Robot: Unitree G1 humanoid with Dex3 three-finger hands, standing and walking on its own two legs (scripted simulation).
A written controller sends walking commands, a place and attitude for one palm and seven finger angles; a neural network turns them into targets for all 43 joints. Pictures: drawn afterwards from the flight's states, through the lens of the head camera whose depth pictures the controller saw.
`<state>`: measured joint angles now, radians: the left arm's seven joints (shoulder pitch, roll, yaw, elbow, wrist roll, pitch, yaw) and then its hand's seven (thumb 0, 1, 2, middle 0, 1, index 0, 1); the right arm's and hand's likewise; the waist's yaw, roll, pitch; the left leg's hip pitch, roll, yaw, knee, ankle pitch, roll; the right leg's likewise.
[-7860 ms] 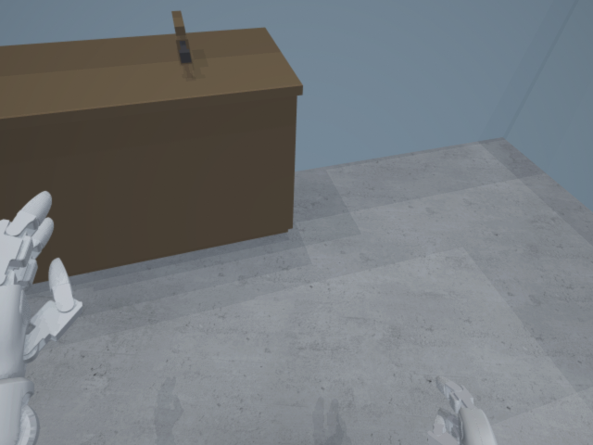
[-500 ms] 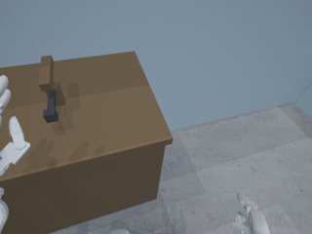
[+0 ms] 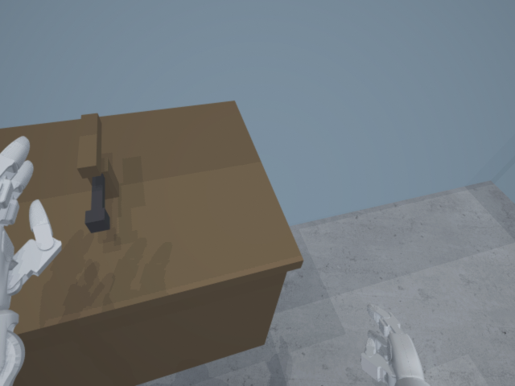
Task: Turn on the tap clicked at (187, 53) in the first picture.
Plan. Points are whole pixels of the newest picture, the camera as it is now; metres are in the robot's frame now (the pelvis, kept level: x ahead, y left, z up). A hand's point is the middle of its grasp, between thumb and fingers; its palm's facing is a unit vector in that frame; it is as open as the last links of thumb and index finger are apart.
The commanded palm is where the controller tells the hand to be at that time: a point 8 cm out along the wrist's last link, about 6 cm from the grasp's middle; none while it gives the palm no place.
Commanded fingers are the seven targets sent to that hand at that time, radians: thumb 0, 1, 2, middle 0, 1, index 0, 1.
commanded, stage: come to a stop and stand still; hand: left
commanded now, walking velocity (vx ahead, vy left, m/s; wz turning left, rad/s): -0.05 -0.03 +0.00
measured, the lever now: (97, 220) +0.34 +0.28 +0.05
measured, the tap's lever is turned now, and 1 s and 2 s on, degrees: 0 0 0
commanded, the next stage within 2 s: look again from close up in 1.02 s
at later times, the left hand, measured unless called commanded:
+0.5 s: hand (48, 280) +0.20 +0.25 +0.14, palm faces +0.34 -0.85 -0.42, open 7.4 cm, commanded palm +0.14 +0.28 +0.18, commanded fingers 0.00 0.90 0.90 -0.20 -0.30 -0.20 -0.30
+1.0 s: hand out of the picture +0.17 +0.29 +0.16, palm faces +0.42 -0.83 -0.36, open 7.4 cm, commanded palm +0.11 +0.32 +0.18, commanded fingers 0.00 0.90 0.90 -0.20 -0.30 -0.20 -0.30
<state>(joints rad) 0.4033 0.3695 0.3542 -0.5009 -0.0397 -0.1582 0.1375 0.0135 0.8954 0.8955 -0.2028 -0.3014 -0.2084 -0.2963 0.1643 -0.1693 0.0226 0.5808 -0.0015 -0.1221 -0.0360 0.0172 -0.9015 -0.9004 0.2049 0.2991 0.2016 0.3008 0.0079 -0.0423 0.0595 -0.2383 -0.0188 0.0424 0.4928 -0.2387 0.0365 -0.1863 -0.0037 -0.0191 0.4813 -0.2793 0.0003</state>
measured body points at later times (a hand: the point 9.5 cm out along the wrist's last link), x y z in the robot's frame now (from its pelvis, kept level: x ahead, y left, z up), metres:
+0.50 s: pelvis -0.01 +0.00 +0.00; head +0.03 +0.02 +0.44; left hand +0.17 +0.30 +0.16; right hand +0.14 -0.24 -0.09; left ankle +0.02 +0.09 -0.74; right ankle -0.01 -0.12 -0.74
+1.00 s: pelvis -0.04 +0.03 +0.00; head +0.01 +0.06 +0.44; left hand +0.14 +0.34 +0.18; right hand +0.17 -0.16 -0.07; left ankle +0.02 +0.09 -0.74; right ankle -0.01 -0.12 -0.74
